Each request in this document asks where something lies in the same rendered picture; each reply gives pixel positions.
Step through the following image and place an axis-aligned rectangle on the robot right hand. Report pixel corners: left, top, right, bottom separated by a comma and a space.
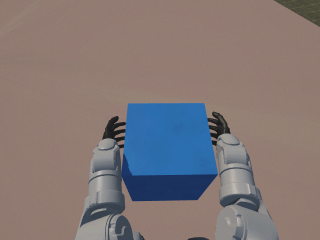
207, 111, 231, 146

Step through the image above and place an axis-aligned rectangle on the robot right forearm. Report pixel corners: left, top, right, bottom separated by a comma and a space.
216, 133, 279, 239

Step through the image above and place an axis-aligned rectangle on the carton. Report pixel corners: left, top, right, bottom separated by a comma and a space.
121, 103, 218, 202

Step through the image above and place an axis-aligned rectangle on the left robot upper arm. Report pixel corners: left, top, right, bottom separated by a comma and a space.
75, 213, 134, 240

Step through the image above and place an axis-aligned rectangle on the robot left hand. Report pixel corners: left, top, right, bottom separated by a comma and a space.
102, 116, 126, 149

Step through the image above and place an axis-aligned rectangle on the right robot upper arm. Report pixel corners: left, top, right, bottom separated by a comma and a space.
214, 204, 279, 240

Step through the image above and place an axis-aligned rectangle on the robot left forearm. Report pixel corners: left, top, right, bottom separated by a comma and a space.
75, 138, 125, 239

